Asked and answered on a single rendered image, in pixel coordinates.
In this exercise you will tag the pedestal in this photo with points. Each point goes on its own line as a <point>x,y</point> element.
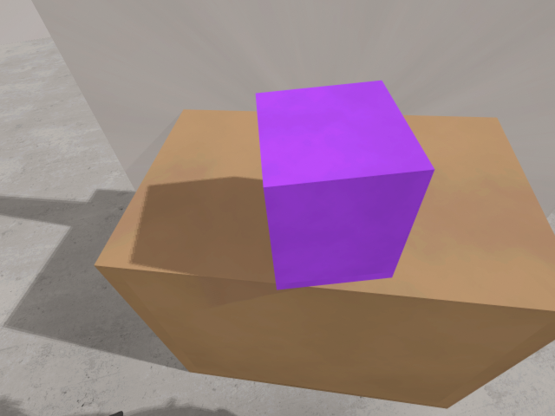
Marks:
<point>473,293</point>

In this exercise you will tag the carton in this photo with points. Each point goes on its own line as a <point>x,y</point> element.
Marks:
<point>344,177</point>

